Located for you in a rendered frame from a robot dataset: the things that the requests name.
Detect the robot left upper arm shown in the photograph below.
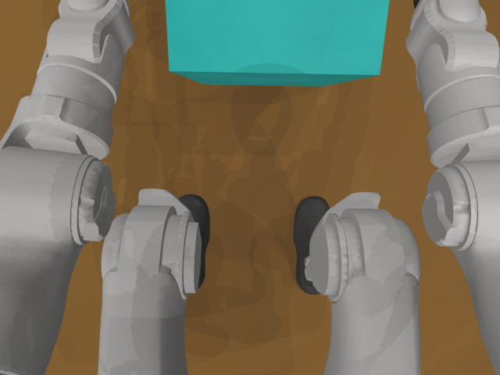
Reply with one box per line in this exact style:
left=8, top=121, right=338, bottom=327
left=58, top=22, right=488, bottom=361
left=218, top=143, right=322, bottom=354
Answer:
left=0, top=146, right=116, bottom=375

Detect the robot left thigh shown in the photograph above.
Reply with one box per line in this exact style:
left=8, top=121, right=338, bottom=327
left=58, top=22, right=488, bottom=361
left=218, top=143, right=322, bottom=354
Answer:
left=98, top=205, right=202, bottom=375

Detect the robot right thigh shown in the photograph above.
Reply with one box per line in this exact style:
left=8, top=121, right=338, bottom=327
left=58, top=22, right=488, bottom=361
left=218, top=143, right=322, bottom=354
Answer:
left=314, top=209, right=420, bottom=375

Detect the robot left forearm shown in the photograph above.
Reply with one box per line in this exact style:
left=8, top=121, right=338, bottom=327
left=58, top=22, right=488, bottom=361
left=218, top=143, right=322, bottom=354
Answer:
left=0, top=0, right=135, bottom=160

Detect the robot right upper arm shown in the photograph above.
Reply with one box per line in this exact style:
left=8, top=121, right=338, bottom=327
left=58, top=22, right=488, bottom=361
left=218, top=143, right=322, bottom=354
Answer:
left=422, top=159, right=500, bottom=375

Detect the carton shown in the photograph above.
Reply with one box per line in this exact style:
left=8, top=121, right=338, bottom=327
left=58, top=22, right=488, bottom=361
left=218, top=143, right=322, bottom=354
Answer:
left=166, top=0, right=390, bottom=87

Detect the robot thigh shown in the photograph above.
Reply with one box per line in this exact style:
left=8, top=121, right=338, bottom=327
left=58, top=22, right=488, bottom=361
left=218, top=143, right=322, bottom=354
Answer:
left=314, top=209, right=420, bottom=375
left=98, top=205, right=202, bottom=375

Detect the robot right forearm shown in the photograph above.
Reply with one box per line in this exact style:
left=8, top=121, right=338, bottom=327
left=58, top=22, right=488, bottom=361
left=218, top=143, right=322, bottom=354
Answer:
left=405, top=0, right=500, bottom=169

